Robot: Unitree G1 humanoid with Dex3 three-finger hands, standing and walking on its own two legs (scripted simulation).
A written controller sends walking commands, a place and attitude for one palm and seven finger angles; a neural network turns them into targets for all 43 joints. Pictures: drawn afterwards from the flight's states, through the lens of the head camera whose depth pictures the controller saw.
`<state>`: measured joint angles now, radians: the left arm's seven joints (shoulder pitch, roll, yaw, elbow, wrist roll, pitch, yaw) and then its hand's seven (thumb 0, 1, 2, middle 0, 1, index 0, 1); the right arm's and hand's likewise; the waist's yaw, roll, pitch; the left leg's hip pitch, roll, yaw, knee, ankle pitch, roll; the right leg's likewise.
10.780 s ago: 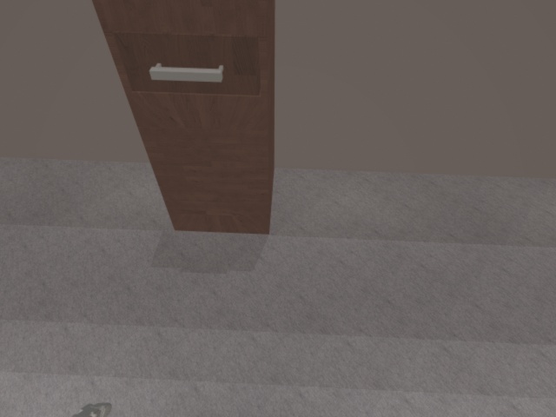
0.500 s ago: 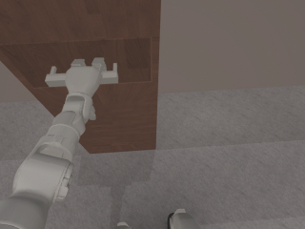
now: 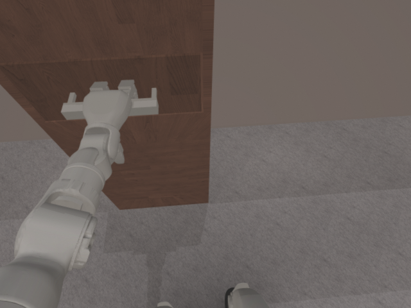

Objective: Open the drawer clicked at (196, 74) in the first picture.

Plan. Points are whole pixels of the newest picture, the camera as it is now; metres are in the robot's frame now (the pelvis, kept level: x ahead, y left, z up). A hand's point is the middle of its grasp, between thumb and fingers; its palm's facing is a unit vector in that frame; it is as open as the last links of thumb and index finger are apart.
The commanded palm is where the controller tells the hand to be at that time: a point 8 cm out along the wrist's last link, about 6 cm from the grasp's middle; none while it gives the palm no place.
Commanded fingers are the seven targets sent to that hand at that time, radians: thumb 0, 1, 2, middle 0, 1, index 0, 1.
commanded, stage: close the thumb around the handle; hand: left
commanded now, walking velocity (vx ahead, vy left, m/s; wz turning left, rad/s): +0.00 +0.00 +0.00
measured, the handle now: (112, 101) +0.54 +0.17 +0.05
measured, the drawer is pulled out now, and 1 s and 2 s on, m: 0.00 0.00 0.04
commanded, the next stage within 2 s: pull the drawer open in 0.70 s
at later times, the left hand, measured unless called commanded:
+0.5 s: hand (112, 123) +0.49 +0.17 +0.03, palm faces -0.03 -0.01 -1.00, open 7.5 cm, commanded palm +0.47 +0.18 +0.08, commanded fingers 0.00 0.90 0.90 -0.40 -1.35 -0.40 -1.35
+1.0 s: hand (111, 125) +0.49 +0.17 +0.03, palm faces -0.03 -0.04 -1.00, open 5.8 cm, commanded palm +0.45 +0.18 +0.08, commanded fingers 0.00 0.90 0.90 -0.40 -1.35 -0.40 -1.35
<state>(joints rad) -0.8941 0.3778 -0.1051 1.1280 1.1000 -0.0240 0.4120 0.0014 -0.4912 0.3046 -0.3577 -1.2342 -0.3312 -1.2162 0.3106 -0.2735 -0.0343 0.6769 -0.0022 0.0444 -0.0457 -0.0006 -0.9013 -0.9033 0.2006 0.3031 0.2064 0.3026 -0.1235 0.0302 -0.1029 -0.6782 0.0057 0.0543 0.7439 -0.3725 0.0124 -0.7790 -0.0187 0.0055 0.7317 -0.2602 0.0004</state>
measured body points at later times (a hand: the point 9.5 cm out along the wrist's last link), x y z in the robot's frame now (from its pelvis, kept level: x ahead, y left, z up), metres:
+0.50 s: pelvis +0.02 +0.00 +0.01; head +0.10 -0.02 +0.45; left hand +0.49 +0.17 +0.08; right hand +0.06 -0.27 -0.13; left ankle -0.02 +0.11 -0.71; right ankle +0.04 -0.12 -0.71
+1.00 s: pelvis +0.03 +0.00 +0.01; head +0.12 -0.02 +0.45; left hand +0.49 +0.17 +0.08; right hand +0.08 -0.26 -0.13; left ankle -0.02 +0.11 -0.71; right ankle +0.04 -0.12 -0.71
